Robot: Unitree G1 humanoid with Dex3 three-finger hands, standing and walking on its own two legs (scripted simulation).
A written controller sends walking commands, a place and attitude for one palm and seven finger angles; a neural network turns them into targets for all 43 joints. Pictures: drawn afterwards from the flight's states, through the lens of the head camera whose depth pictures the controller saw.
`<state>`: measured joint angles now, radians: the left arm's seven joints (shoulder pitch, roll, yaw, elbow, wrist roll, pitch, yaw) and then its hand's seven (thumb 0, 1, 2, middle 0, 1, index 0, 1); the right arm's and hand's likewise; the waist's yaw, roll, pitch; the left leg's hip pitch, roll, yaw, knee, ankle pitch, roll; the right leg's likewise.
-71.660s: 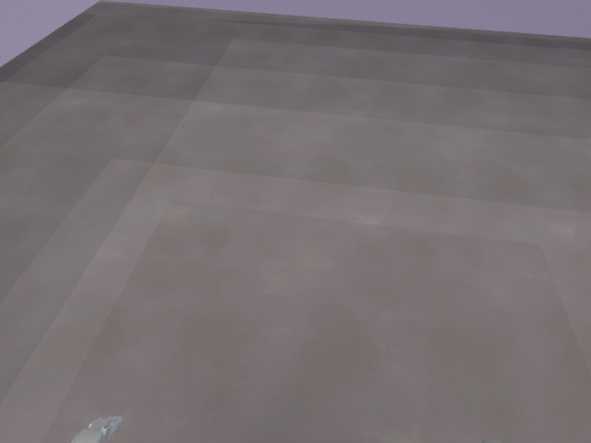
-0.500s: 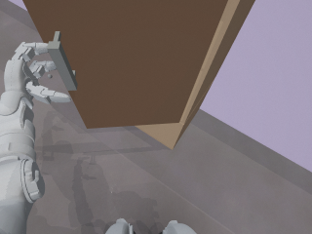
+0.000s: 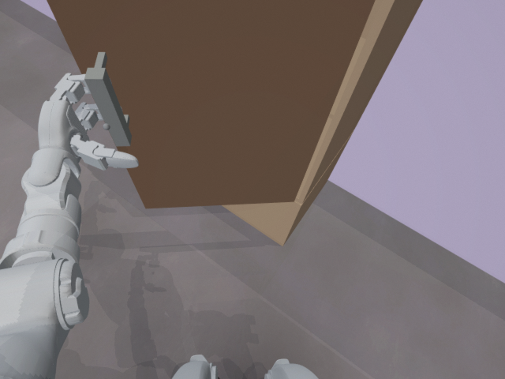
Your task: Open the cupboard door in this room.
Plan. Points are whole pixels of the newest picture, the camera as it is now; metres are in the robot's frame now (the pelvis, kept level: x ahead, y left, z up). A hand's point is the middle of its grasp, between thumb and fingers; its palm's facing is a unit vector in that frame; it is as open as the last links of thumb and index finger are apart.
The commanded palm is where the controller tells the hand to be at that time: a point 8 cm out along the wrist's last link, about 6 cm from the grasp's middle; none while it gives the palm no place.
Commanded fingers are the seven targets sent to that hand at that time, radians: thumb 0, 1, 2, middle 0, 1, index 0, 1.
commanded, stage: slide the fingers in behind the handle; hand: left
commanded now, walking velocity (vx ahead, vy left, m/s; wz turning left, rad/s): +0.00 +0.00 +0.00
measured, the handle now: (113, 102) +0.54 +0.21 +0.09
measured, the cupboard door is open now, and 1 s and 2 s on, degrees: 40 40 61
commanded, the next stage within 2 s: close the thumb around the handle in 0.58 s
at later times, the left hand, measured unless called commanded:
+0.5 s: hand (118, 123) +0.49 +0.19 +0.09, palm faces +0.05 -1.00 +0.01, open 14.0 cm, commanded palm +0.46 +0.23 +0.09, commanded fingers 0.00 -0.50 0.30 -0.30 -1.20 -0.30 -1.20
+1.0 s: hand (120, 123) +0.49 +0.19 +0.09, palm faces +0.03 -1.00 +0.01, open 11.1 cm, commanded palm +0.47 +0.23 +0.09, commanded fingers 0.00 0.45 0.71 -0.37 -1.30 -0.37 -1.30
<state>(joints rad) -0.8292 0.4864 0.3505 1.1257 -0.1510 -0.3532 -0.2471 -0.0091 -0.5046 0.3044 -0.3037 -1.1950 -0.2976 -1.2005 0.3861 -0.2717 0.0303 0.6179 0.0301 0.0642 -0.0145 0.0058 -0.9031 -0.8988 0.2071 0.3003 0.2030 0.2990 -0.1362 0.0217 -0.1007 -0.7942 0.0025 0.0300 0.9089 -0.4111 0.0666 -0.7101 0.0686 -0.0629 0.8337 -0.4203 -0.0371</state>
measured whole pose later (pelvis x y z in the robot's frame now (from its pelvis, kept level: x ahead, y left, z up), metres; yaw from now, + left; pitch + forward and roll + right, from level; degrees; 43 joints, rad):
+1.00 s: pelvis +0.00 +0.00 +0.00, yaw +0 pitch +18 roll -3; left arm -0.87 0.46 0.33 1.16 -0.13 -0.37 -0.20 -0.01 -0.06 0.49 -0.33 -1.24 -0.33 -1.25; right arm 0.40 -0.27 0.03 0.64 0.02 0.06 -0.01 0.01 -0.90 -0.90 0.21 0.30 0.20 0.30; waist -0.14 0.03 -0.10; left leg -0.81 0.00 0.03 0.92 -0.41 0.07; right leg -0.73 0.07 -0.06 0.85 -0.42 -0.04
